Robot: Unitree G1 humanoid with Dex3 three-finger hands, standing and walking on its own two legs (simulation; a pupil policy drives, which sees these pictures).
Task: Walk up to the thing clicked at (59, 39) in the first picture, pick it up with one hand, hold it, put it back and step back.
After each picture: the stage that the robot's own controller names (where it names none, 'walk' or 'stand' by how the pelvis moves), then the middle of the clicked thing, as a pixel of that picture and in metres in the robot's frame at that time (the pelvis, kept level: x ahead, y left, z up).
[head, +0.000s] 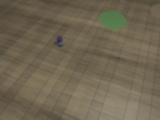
stand; (59, 41) +1.42 +0.26 -0.72
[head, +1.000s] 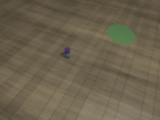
walk; (67, 52) +1.30 +0.11 -0.70
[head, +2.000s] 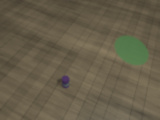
walk; (65, 81) +0.78 +0.11 -0.71
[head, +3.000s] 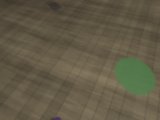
walk; out of the picture +0.47 +0.20 -0.70
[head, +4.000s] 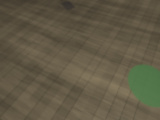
stand; out of the picture +0.39 +0.17 -0.70
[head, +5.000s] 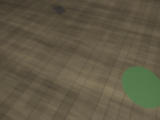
stand; out of the picture +0.36 +0.18 -0.72
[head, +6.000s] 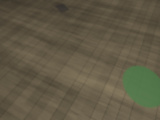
stand; out of the picture +0.38 +0.18 -0.73
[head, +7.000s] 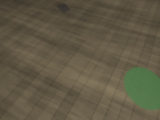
stand; out of the picture +0.36 +0.18 -0.73
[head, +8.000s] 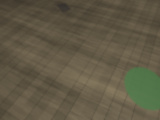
go down; out of the picture +0.36 +0.17 -0.73
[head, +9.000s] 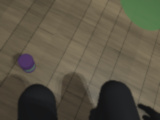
go down; (27, 63) +0.45 +0.21 -0.34
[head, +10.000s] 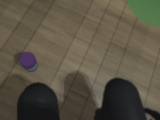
approach; (29, 62) +0.44 +0.22 -0.30
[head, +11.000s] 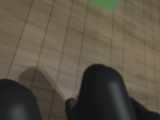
close in; out of the picture +0.43 +0.26 -0.22
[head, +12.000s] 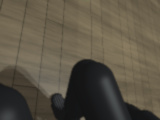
close; out of the picture +0.43 +0.28 -0.22
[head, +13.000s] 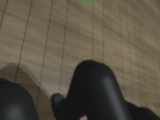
lift; out of the picture +0.40 +0.25 -0.23
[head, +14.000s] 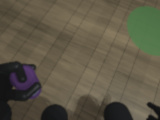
lift; (27, 83) +0.34 +0.19 -0.02
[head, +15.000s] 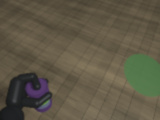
hold; (40, 95) +0.31 +0.16 -0.01
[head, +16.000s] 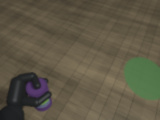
hold; (40, 95) +0.32 +0.17 -0.01
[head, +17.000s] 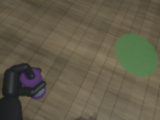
crouch; (34, 84) +0.36 +0.17 -0.06
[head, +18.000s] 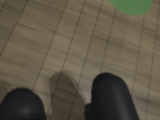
lower; out of the picture +0.50 +0.25 -0.08
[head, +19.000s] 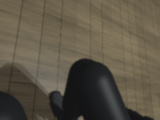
lower; out of the picture +0.44 +0.29 -0.23
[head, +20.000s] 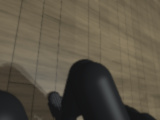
lower; out of the picture +0.44 +0.29 -0.23
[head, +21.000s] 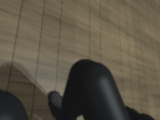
lower; out of the picture +0.45 +0.29 -0.23
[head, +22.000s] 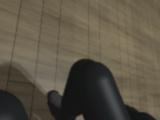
lower; out of the picture +0.45 +0.29 -0.23
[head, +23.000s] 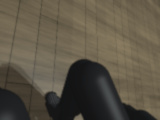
open; out of the picture +0.44 +0.26 -0.24
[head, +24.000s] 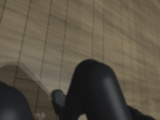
stand; out of the picture +0.44 +0.25 -0.24
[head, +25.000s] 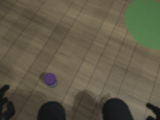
walk; (51, 80) +0.45 +0.17 -0.47
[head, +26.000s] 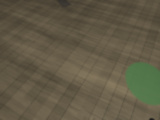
stand; out of the picture +0.40 +0.14 -0.66
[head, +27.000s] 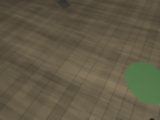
stand; out of the picture +0.40 +0.16 -0.67
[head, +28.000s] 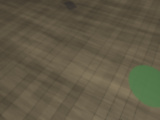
stand; out of the picture +0.41 +0.14 -0.71
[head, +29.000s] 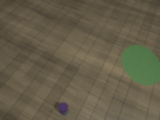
walk; (63, 109) +0.45 +0.10 -0.70
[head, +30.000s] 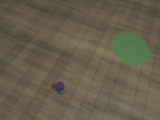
walk; (60, 88) +0.63 +0.16 -0.70
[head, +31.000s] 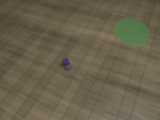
walk; (66, 64) +0.95 +0.25 -0.70
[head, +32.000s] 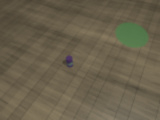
stand; (69, 61) +1.05 +0.15 -0.71
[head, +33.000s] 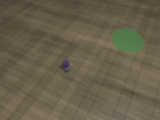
stand; (66, 66) +1.04 +0.18 -0.73
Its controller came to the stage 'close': yes
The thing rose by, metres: 0.71
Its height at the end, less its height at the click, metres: +0.00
